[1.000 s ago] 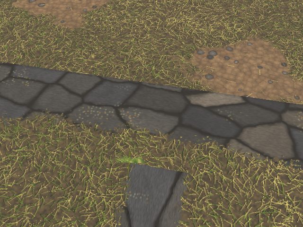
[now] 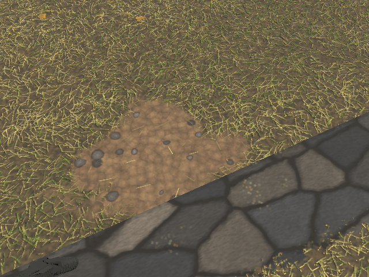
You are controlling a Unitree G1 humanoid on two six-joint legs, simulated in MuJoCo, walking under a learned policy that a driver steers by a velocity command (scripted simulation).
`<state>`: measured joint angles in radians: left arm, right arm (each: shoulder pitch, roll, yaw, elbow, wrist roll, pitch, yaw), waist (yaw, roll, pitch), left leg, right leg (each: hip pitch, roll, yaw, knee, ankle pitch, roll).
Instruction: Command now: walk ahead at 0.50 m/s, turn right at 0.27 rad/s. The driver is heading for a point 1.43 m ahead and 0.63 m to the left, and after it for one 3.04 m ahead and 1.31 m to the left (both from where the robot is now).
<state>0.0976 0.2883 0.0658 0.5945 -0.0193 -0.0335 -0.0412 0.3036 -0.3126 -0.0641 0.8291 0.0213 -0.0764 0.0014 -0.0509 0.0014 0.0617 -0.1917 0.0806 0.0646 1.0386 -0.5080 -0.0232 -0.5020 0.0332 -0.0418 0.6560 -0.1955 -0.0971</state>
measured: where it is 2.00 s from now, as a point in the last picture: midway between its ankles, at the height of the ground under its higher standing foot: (82, 148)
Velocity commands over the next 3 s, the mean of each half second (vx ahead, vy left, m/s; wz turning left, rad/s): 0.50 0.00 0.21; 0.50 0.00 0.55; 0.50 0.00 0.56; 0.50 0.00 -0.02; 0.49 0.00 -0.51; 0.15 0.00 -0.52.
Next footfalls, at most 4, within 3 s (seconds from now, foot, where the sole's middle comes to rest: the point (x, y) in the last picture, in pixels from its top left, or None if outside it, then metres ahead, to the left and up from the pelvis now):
0.50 left None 0.44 0.16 -0.75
0.96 right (174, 191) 0.75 0.04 -0.75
1.48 left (77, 181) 0.82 0.43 -0.75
2.02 right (77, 111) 1.20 0.49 -0.75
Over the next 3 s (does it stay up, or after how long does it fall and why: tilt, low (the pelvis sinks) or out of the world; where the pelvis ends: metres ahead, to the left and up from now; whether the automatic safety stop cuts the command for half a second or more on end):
stays up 1.34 0.65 0.02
